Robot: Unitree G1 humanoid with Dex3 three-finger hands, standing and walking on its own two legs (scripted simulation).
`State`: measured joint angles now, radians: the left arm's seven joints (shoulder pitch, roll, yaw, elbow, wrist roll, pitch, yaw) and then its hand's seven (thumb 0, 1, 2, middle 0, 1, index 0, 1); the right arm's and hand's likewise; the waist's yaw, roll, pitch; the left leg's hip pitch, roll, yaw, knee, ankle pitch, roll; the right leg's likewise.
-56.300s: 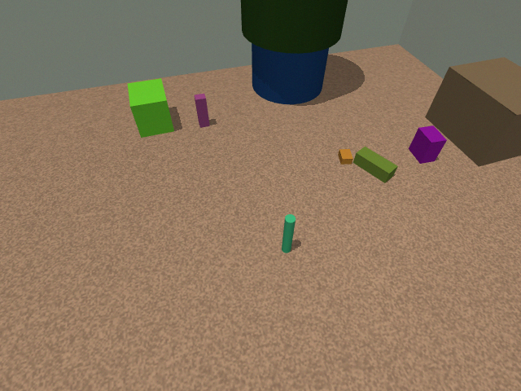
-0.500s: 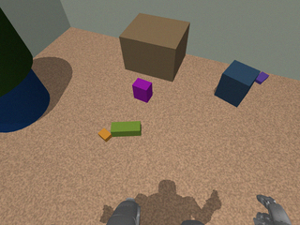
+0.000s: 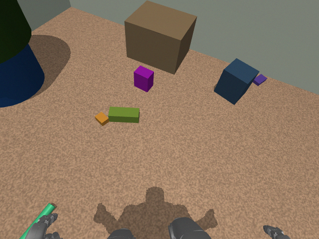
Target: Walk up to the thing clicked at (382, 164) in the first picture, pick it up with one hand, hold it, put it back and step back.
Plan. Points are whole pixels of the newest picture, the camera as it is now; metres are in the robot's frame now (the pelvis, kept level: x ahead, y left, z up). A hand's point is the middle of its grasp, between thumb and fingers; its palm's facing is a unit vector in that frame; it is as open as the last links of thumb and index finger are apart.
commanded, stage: step back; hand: left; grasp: from above
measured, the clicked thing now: (124, 114) +0.94 +0.21 -0.73
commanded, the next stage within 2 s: stand in 1.40 s
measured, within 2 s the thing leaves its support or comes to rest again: neither
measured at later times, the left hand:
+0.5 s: hand out of the picture -0.09 +0.23 -0.13, palm faces +0.08 -0.89 -0.45, open 7.4 cm
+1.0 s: hand out of the picture -0.12 +0.23 -0.15, palm faces +0.11 -0.92 -0.38, open 7.4 cm
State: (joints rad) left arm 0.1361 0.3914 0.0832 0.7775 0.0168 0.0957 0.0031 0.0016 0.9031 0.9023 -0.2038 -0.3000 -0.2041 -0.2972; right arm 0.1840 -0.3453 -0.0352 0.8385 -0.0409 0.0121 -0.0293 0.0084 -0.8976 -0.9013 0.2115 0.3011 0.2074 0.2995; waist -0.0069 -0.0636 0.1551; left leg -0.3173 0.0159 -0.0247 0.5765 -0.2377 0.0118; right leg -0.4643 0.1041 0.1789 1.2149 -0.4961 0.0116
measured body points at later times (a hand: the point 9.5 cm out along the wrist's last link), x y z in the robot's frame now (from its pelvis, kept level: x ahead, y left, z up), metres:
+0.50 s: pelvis -0.14 -0.06 -0.01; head -0.12 -0.07 +0.44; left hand -0.09 +0.28 -0.10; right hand -0.07 -0.36 -0.15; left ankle -0.17 +0.07 -0.72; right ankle -0.11 -0.16 -0.73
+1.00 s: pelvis -0.13 -0.04 +0.00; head -0.12 -0.05 +0.45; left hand -0.12 +0.27 -0.12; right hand -0.03 -0.35 -0.12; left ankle -0.11 +0.10 -0.72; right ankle -0.12 -0.16 -0.73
